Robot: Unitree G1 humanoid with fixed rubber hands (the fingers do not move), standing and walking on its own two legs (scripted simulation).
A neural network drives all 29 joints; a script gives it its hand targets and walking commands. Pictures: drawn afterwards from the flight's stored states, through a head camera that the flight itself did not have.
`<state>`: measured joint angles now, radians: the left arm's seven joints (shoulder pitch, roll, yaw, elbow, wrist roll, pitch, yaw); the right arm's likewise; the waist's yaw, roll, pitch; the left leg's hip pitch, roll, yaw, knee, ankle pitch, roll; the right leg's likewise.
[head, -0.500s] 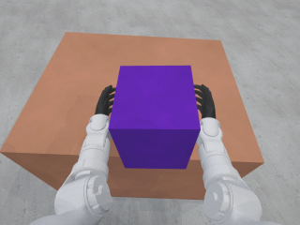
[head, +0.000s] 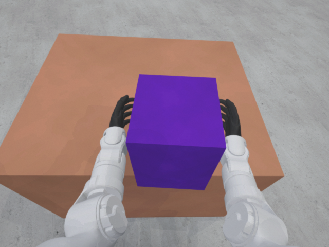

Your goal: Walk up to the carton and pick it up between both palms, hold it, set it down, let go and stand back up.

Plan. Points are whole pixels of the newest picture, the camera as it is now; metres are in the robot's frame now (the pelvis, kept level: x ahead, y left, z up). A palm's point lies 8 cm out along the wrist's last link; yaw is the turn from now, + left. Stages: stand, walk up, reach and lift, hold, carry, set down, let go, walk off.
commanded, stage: set down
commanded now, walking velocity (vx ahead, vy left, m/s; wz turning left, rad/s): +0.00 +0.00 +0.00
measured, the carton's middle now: (173, 135) +0.40 +0.01 +0.00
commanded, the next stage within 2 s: none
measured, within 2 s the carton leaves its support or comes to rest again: rests again in 0.08 s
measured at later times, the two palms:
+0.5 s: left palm (114, 125) +0.39 +0.17 +0.03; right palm (226, 125) +0.41 -0.12 +0.06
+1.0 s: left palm (114, 125) +0.39 +0.17 +0.03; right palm (227, 126) +0.41 -0.12 +0.05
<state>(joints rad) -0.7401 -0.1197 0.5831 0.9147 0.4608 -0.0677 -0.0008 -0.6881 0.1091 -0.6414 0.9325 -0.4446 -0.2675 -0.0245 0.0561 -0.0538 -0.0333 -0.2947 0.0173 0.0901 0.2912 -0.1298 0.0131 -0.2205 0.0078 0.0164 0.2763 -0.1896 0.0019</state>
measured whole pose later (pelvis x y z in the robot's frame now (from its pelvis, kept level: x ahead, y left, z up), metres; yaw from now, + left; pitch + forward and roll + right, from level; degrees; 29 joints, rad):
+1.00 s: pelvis +0.00 +0.00 +0.00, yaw +1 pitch +9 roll +0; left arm -0.75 -0.11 0.63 0.88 0.48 -0.16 -0.02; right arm -0.73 0.13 -0.63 0.89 -0.47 -0.27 -0.03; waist 0.05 -0.07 -0.01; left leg -0.35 0.02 0.08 0.32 -0.13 0.01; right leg -0.28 0.01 0.00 0.31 -0.20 0.00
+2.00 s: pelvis -0.05 -0.02 -0.03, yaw +1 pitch +22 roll -2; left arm -1.13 0.30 -0.10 1.50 -0.33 -0.25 0.04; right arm -1.09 -0.27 0.10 1.36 0.41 -0.14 -0.04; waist 0.00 -0.06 -0.28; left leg -0.80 0.06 0.04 0.56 -0.14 -0.01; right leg -0.72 0.05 -0.04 0.56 -0.22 -0.03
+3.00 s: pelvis -0.03 -0.03 +0.00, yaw +2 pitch +5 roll +0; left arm -0.62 0.32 0.15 0.70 -0.17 0.17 -0.03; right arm -0.66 -0.17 0.09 0.71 0.35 0.11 -0.20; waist 0.03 -0.03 -0.08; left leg -0.32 0.05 0.03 0.35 -0.12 -0.02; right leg -0.23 0.04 -0.04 0.34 -0.20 -0.04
